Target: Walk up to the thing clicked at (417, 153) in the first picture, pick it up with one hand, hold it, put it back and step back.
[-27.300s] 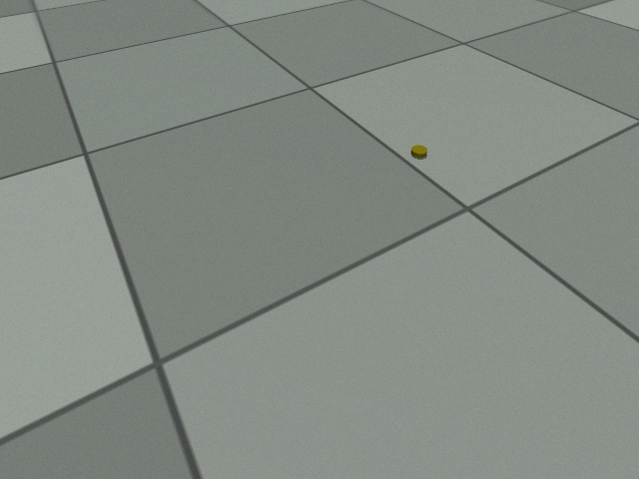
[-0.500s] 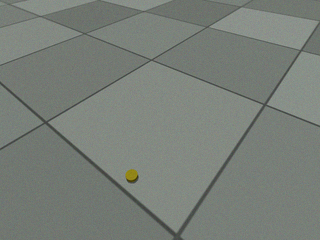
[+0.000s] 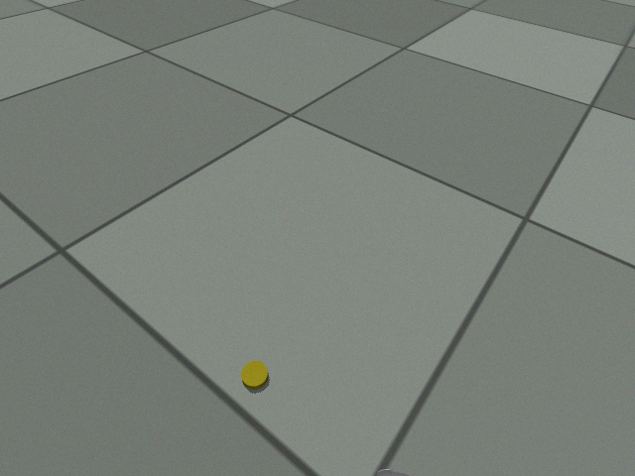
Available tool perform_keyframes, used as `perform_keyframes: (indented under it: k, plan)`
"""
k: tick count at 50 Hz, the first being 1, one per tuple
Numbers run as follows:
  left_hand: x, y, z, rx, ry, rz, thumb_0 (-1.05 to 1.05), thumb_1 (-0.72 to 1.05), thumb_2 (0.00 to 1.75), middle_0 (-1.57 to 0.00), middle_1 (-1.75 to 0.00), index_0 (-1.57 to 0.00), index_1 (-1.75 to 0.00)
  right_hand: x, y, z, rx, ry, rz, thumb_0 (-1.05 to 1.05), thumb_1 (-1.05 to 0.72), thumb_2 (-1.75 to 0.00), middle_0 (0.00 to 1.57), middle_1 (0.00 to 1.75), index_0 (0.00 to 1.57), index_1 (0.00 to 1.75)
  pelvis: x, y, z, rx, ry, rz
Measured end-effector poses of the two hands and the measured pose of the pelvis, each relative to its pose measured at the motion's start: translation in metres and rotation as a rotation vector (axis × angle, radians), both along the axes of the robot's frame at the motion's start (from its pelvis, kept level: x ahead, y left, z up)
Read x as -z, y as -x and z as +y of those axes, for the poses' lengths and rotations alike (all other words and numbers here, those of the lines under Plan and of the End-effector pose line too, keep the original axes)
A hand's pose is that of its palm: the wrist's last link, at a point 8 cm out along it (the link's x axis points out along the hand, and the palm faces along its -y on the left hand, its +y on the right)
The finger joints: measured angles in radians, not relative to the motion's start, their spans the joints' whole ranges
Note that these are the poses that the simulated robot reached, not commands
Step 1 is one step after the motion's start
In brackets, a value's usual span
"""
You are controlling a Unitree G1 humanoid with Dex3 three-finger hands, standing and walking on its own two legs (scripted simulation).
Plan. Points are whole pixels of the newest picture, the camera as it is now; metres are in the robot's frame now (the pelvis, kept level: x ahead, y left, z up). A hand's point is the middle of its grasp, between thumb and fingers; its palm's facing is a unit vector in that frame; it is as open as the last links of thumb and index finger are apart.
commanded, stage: walk up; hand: left
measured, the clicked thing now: (254, 375) +0.60 +0.18 -0.76
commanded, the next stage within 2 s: none
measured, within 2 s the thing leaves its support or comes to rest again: neither
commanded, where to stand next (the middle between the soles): +0.21 -0.05 m, yaw -1 degrees
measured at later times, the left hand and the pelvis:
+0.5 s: hand (187, 446) +0.22 +0.20 -0.15, palm faces -0.04 -0.93 -0.37, open 7.4 cm; pelvis +0.15 -0.06 -0.01, yaw +0 degrees
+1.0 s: hand out of the picture +0.19 +0.21 -0.16, palm faces +0.00 -0.90 -0.43, open 7.4 cm; pelvis +0.14 -0.06 -0.02, yaw +1 degrees
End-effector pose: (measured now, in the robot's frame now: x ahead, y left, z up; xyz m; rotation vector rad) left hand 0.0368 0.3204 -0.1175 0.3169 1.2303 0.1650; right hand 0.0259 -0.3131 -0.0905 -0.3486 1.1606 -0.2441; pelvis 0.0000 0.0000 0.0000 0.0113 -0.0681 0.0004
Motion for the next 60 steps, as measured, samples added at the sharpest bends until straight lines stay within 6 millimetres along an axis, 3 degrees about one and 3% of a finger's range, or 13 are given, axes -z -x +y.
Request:
perform_keyframes:
  k: [6, 12, 18, 23, 29, 35, 41, 48, 60]
  plan:
    - [-0.012, -0.064, -0.016, 0.040, -0.029, -0.019, 0.01, 0.90, 0.90, -0.20, -0.30, -0.20, -0.30, 0.015, -0.036, -0.021, 0.010, -0.026, 0.009, 0.01, -0.90, -0.90, 0.21, 0.30, 0.21, 0.30, 0.005, -0.046, -0.018, 0.019, -0.017, 0.019]
    - [-0.018, -0.136, -0.049, 0.053, -0.076, -0.121, 0.01, 0.90, 0.90, -0.20, -0.30, -0.20, -0.30, 0.042, -0.089, -0.051, 0.009, -0.042, 0.034, 0.01, -0.90, -0.90, 0.20, 0.30, 0.21, 0.30, 0.018, -0.093, -0.047, 0.013, 0.006, 0.022]
    - [-0.029, -0.166, -0.075, 0.033, -0.060, -0.156, 0.01, 0.90, 0.90, -0.21, -0.30, -0.21, -0.30, 0.031, -0.150, -0.057, -0.033, -0.056, 0.000, 0.01, -0.91, -0.90, 0.20, 0.30, 0.21, 0.30, 0.005, -0.125, -0.060, 0.018, -0.017, 0.029]
    - [-0.019, -0.177, -0.081, 0.040, -0.055, -0.114, 0.01, 0.90, 0.90, -0.21, -0.30, -0.21, -0.30, 0.026, -0.187, -0.059, -0.046, -0.038, -0.021, 0.01, -0.91, -0.90, 0.20, 0.30, 0.21, 0.30, 0.006, -0.143, -0.062, 0.017, 0.005, 0.037]
    - [0.014, -0.193, -0.072, 0.004, -0.026, -0.102, 0.01, 0.90, 0.90, -0.21, -0.30, -0.21, -0.30, 0.032, -0.211, -0.051, -0.068, 0.007, 0.000, 0.01, -0.91, -0.90, 0.20, 0.30, 0.21, 0.30, 0.023, -0.158, -0.055, -0.013, 0.009, 0.026]
    - [0.023, -0.200, -0.072, -0.022, -0.010, -0.075, 0.01, 0.90, 0.90, -0.21, -0.30, -0.21, -0.30, 0.025, -0.229, -0.044, -0.083, 0.008, -0.028, 0.01, -0.90, -0.90, 0.20, 0.30, 0.21, 0.30, 0.021, -0.155, -0.055, -0.011, 0.023, 0.031]
    - [0.017, -0.182, -0.075, -0.026, -0.058, -0.064, 0.01, 0.90, 0.90, -0.21, -0.30, -0.21, -0.30, 0.033, -0.245, -0.052, -0.099, -0.015, -0.084, 0.01, -0.90, -0.90, 0.20, 0.30, 0.21, 0.30, 0.025, -0.144, -0.065, -0.001, 0.036, 0.036]
    - [0.000, -0.147, -0.071, -0.029, -0.108, -0.020, 0.01, 0.90, 0.90, -0.21, -0.30, -0.21, -0.30, 0.037, -0.240, -0.053, -0.079, -0.066, -0.076, 0.01, -0.90, -0.90, 0.20, 0.30, 0.21, 0.30, 0.018, -0.139, -0.068, -0.010, 0.010, 0.027]
    - [-0.004, -0.152, -0.062, -0.019, -0.071, -0.057, 0.01, 0.90, 0.90, -0.21, -0.30, -0.21, -0.30, 0.034, -0.191, -0.038, -0.046, -0.077, 0.022, 0.01, -0.91, -0.90, 0.20, 0.30, 0.21, 0.30, 0.008, -0.124, -0.055, -0.019, 0.013, 0.012]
